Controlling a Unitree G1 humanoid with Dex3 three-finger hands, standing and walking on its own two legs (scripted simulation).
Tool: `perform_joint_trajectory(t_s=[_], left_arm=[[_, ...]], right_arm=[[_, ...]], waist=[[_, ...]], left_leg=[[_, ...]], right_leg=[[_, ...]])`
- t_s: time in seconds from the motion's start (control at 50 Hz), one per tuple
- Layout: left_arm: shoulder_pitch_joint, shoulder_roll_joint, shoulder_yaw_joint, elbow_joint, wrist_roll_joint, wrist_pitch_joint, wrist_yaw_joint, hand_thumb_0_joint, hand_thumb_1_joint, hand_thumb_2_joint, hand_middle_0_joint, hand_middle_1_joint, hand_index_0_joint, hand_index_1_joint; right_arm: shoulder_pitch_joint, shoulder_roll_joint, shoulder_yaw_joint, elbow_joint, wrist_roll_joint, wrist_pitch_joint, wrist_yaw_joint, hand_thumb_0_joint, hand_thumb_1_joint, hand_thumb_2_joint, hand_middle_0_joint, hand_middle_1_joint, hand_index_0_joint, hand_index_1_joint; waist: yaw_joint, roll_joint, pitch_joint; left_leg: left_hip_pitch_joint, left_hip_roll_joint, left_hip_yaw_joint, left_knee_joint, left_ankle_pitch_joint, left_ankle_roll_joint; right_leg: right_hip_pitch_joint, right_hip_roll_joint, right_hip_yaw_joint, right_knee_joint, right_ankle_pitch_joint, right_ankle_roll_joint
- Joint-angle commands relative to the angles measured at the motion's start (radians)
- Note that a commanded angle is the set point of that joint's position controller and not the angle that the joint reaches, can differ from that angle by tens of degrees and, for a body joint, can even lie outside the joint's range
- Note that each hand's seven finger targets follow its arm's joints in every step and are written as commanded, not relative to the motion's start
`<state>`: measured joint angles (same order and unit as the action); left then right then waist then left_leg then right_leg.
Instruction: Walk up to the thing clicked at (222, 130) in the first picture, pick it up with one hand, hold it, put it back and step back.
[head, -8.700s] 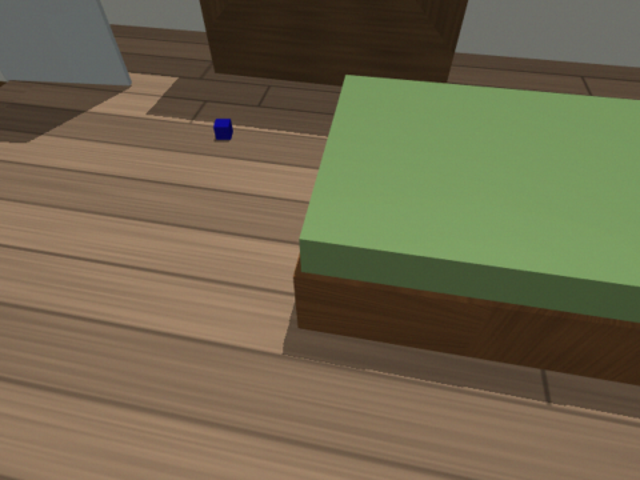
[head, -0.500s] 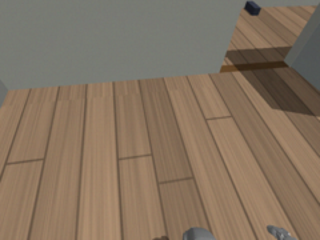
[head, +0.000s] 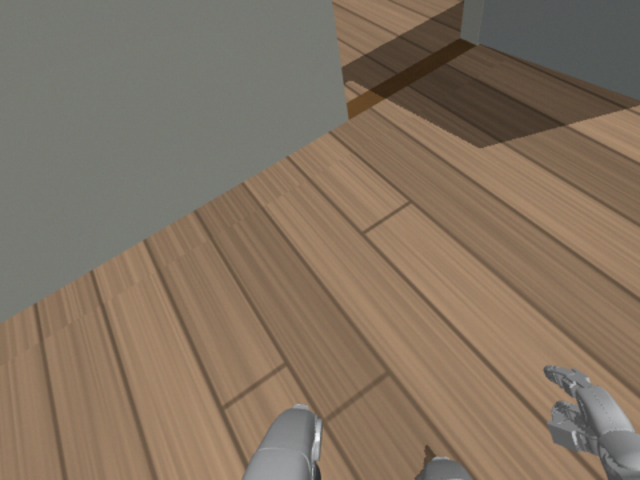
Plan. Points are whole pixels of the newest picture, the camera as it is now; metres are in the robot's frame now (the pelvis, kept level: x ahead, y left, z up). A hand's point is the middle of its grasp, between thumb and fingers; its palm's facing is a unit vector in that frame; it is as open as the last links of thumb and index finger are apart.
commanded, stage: walk up
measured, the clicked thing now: out of the picture +0.74 -1.25 -0.72
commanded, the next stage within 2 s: none
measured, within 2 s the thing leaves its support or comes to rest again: neither
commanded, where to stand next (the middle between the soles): +0.10 +0.06 m, yaw -74 degrees
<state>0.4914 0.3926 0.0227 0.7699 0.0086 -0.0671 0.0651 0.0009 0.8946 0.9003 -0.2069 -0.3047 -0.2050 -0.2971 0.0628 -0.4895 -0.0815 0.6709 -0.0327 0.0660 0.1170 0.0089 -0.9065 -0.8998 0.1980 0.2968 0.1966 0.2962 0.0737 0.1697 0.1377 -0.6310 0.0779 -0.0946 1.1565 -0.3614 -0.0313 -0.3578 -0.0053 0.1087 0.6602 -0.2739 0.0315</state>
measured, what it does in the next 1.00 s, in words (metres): steps to the left, turning right: left foot, then right foot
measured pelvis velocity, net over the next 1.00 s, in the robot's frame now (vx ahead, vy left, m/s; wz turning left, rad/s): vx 0.01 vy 0.17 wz -0.95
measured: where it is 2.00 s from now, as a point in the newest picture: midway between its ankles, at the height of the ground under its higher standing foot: outside the picture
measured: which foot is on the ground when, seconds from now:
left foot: up 0.00-0.18, down 0.20-0.72, up 0.74-1.00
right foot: down 0.00-0.22, up 0.24-0.68, down 0.70-1.00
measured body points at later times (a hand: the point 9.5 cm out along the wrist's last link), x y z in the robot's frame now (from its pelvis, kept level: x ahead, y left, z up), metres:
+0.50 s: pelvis +0.04 +0.18 +0.00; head +0.10 +0.17 +0.45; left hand +0.32 +0.41 -0.10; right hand -0.05 -0.16 -0.09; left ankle +0.18 +0.24 -0.72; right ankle -0.05 +0.06 -0.66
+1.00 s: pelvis +0.01 +0.17 +0.00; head +0.00 +0.16 +0.45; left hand +0.31 +0.33 -0.09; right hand -0.24 -0.05 -0.12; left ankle +0.13 +0.21 -0.70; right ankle -0.10 +0.08 -0.72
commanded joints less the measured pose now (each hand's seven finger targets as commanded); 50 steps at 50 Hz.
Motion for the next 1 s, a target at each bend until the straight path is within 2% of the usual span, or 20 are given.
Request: perform_joint_trajectory(t_s=[0.0, 0.08, 0.12, 0.16, 0.18, 0.2, 0.22, 0.28, 0.32, 0.44, 0.54, 0.62, 0.66, 0.68, 0.7, 0.72, 0.76, 0.8, 0.92, 0.98], left_arm=[[-0.023, 0.372, 0.136, -0.117, 0.019, -0.035, 0.042, 0.000, 0.900, 0.900, -0.200, -0.300, -0.200, -0.300], [-0.031, 0.372, 0.140, -0.154, 0.030, -0.005, 0.039, 0.000, 0.900, 0.900, -0.200, -0.300, -0.200, -0.300], [-0.113, 0.364, 0.135, -0.186, 0.026, 0.008, 0.037, 0.000, 0.900, 0.900, -0.200, -0.300, -0.200, -0.300], [-0.205, 0.306, 0.116, -0.213, 0.009, 0.022, 0.042, 0.000, 0.900, 0.900, -0.200, -0.300, -0.200, -0.300], [-0.108, 0.207, 0.092, -0.205, 0.002, 0.033, 0.046, 0.000, 0.900, 0.900, -0.200, -0.300, -0.200, -0.300], [0.002, 0.214, 0.096, -0.175, 0.002, 0.040, 0.052, 0.000, 0.900, 0.900, -0.200, -0.300, -0.200, -0.300], [-0.019, 0.266, 0.113, -0.136, 0.018, 0.045, 0.055, 0.000, 0.900, 0.900, -0.200, -0.300, -0.200, -0.300], [-0.085, 0.276, 0.123, -0.070, -0.001, 0.074, -0.005, 0.000, 0.900, 0.900, -0.200, -0.300, -0.200, -0.300], [-0.056, 0.273, 0.121, -0.057, 0.000, 0.086, -0.052, 0.000, 0.900, 0.900, -0.200, -0.300, -0.200, -0.300], [-0.226, 0.297, 0.126, -0.123, 0.038, 0.117, -0.122, 0.000, 0.900, 0.900, -0.200, -0.300, -0.200, -0.300], [-0.263, 0.257, 0.123, -0.126, 0.012, 0.108, -0.143, 0.000, 0.900, 0.900, -0.200, -0.300, -0.200, -0.300], [-0.137, 0.244, 0.132, -0.063, 0.006, 0.097, -0.144, 0.000, 0.900, 0.900, -0.200, -0.300, -0.200, -0.300], [0.028, 0.251, 0.148, 0.010, 0.022, 0.088, -0.139, 0.000, 0.900, 0.900, -0.200, -0.300, -0.200, -0.300], [0.085, 0.315, 0.169, 0.027, 0.031, 0.090, -0.128, 0.000, 0.900, 0.900, -0.200, -0.300, -0.200, -0.300], [-0.006, 0.405, 0.187, -0.030, 0.039, 0.090, -0.112, 0.000, 0.900, 0.900, -0.200, -0.300, -0.200, -0.300], [-0.170, 0.433, 0.175, -0.081, 0.033, 0.089, -0.107, 0.000, 0.900, 0.900, -0.200, -0.300, -0.200, -0.300], [-0.294, 0.358, 0.144, -0.079, 0.012, 0.063, -0.081, 0.000, 0.900, 0.900, -0.200, -0.300, -0.200, -0.300], [-0.281, 0.339, 0.142, -0.067, 0.012, 0.045, -0.071, 0.000, 0.900, 0.900, -0.200, -0.300, -0.200, -0.300], [-0.210, 0.329, 0.136, -0.021, 0.011, 0.014, -0.056, 0.000, 0.900, 0.900, -0.200, -0.300, -0.200, -0.300], [-0.277, 0.305, 0.113, -0.027, 0.004, 0.021, -0.053, 0.000, 0.900, 0.900, -0.200, -0.300, -0.200, -0.300]], right_arm=[[-0.032, -0.129, -0.059, -0.100, 0.006, -0.003, -0.024, 0.000, -0.900, -0.900, 0.200, 0.300, 0.200, 0.300], [-0.068, -0.109, -0.057, -0.091, 0.024, -0.002, -0.045, 0.000, -0.900, -0.900, 0.200, 0.300, 0.200, 0.300], [-0.008, -0.120, -0.065, -0.061, 0.032, -0.014, -0.056, 0.000, -0.900, -0.900, 0.200, 0.300, 0.200, 0.300], [0.205, -0.145, -0.080, 0.001, 0.017, -0.027, -0.069, 0.000, -0.900, -0.900, 0.200, 0.300, 0.200, 0.300], [0.176, -0.222, -0.095, -0.011, 0.001, -0.030, -0.076, 0.000, -0.900, -0.900, 0.200, 0.300, 0.200, 0.300], [0.049, -0.269, -0.092, -0.065, 0.022, -0.029, -0.074, 0.000, -0.900, -0.900, 0.200, 0.300, 0.200, 0.300], [-0.004, -0.291, -0.100, -0.063, 0.040, -0.032, -0.072, 0.000, -0.900, -0.900, 0.200, 0.300, 0.200, 0.300], [-0.060, -0.199, -0.080, -0.031, 0.015, -0.050, -0.086, 0.000, -0.900, -0.900, 0.200, 0.300, 0.200, 0.300], [-0.010, -0.201, -0.073, 0.001, 0.017, -0.070, -0.093, 0.000, -0.900, -0.900, 0.200, 0.300, 0.200, 0.300], [0.156, -0.255, -0.089, 0.059, 0.024, -0.104, -0.123, 0.000, -0.900, -0.900, 0.200, 0.300, 0.200, 0.300], [0.240, -0.282, -0.097, 0.050, 0.024, -0.120, -0.112, 0.000, -0.900, -0.900, 0.200, 0.300, 0.200, 0.300], [0.175, -0.291, -0.104, 0.024, 0.014, -0.107, -0.101, 0.000, -0.900, -0.900, 0.200, 0.300, 0.200, 0.300], [0.115, -0.241, -0.092, 0.024, -0.007, -0.086, -0.102, 0.000, -0.900, -0.900, 0.200, 0.300, 0.200, 0.300], [0.141, -0.171, -0.072, 0.026, 0.000, -0.075, -0.107, 0.000, -0.900, -0.900, 0.200, 0.300, 0.200, 0.300], [0.146, -0.094, -0.040, 0.004, 0.026, -0.072, -0.104, 0.000, -0.900, -0.900, 0.200, 0.300, 0.200, 0.300], [0.033, -0.200, -0.070, -0.009, 0.040, -0.072, -0.111, 0.000, -0.900, -0.900, 0.200, 0.300, 0.200, 0.300], [0.180, -0.199, -0.069, 0.071, 0.042, -0.082, -0.091, 0.000, -0.900, -0.900, 0.200, 0.300, 0.200, 0.300], [0.253, -0.194, -0.057, 0.102, 0.026, -0.087, -0.086, 0.000, -0.900, -0.900, 0.200, 0.300, 0.200, 0.300], [0.211, -0.176, -0.036, 0.068, 0.003, -0.092, -0.076, 0.000, -0.900, -0.900, 0.200, 0.300, 0.200, 0.300], [0.348, -0.165, -0.050, 0.113, -0.001, -0.108, -0.088, 0.000, -0.900, -0.900, 0.200, 0.300, 0.200, 0.300]], waist=[[-0.071, -0.300, -0.159], [-0.048, -0.391, -0.166], [-0.088, -0.416, -0.179], [-0.211, -0.331, -0.208], [-0.162, -0.031, -0.218], [-0.092, 0.087, -0.249], [-0.084, 0.097, -0.233], [-0.054, 0.063, -0.130], [-0.051, 0.093, -0.197], [-0.107, -0.023, -0.162], [-0.143, 0.021, -0.191], [-0.084, 0.084, -0.221], [0.025, -0.039, -0.227], [0.065, -0.267, -0.170], [0.055, -0.554, -0.056], [0.013, -0.421, 0.056], [-0.094, -0.298, 0.002], [-0.115, -0.357, -0.095], [-0.092, -0.322, -0.008], [-0.179, -0.274, -0.038]], left_leg=[[-0.021, -0.006, 0.008, -0.042, 0.064, -0.013], [0.078, -0.072, 0.027, -0.175, 0.024, 0.008], [0.214, -0.092, 0.037, -0.320, -0.002, 0.023], [0.547, -0.072, 0.020, -0.578, 0.163, 0.046], [0.573, 0.133, -0.225, -0.686, 0.188, 0.085], [0.471, 0.374, -0.445, -0.765, 0.268, 0.204], [0.348, 0.419, -0.527, -0.826, 0.181, 0.276], [0.274, 0.226, -0.215, -0.814, -0.029, 0.200], [0.400, 0.198, -0.148, -0.770, 0.006, 0.186], [0.590, 0.369, -0.116, -0.828, -0.028, 0.226], [0.487, 0.400, 0.035, -0.822, -0.075, 0.239], [0.321, 0.357, 0.157, -0.815, -0.268, 0.175], [0.138, 0.235, 0.311, -0.628, -0.427, 0.064], [-0.060, 0.149, 0.366, -0.383, -0.472, 0.005], [-0.209, 0.015, 0.339, -0.102, -0.343, -0.035], [-0.179, 0.068, 0.114, -0.075, -0.172, -0.044], [-0.083, 0.062, 0.104, -0.071, 0.013, -0.010], [0.067, 0.024, 0.129, -0.061, 0.047, 0.004], [0.131, 0.017, 0.072, -0.319, -0.051, 0.047], [0.436, -0.031, 0.089, -0.532, -0.026, 0.094]], right_leg=[[0.070, -0.145, 0.273, -0.147, 0.437, -0.211], [0.009, -0.112, 0.330, -0.041, 0.475, -0.210], [-0.047, -0.104, 0.347, -0.007, 0.545, -0.189], [-0.254, -0.017, 0.272, 0.139, 0.384, -0.070], [-0.325, 0.133, 0.147, 0.350, 0.050, -0.033], [-0.312, 0.139, 0.069, 0.499, -0.354, -0.011], [-0.251, 0.093, 0.040, 0.664, -0.364, -0.010], [-0.234, 0.037, 0.021, 0.680, -0.170, -0.023], [-0.215, 0.020, 0.001, 0.613, -0.128, -0.012], [-0.273, -0.052, -0.005, 0.390, -0.195, 0.015], [-0.172, -0.068, -0.080, 0.269, -0.248, -0.026], [0.035, -0.026, -0.186, 0.087, -0.198, -0.058], [0.282, 0.037, -0.263, -0.132, -0.159, -0.085], [0.368, -0.014, -0.094, -0.215, -0.303, -0.131], [0.161, -0.260, 0.476, -0.477, -0.791, -0.247], [-0.034, -0.335, 0.625, -0.574, -0.891, -0.308], [0.070, -0.201, 0.346, -0.428, -0.531, -0.235], [0.031, -0.134, 0.254, -0.386, -0.462, -0.195], [0.017, -0.174, 0.353, -0.320, -0.392, -0.217], [-0.188, -0.143, 0.309, -0.186, -0.338, -0.198]])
